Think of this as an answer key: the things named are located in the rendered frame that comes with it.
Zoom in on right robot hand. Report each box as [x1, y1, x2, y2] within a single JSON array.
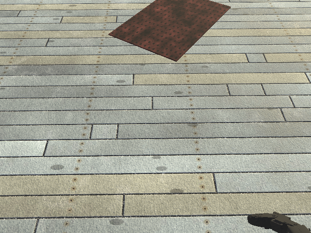
[[247, 212, 311, 233]]

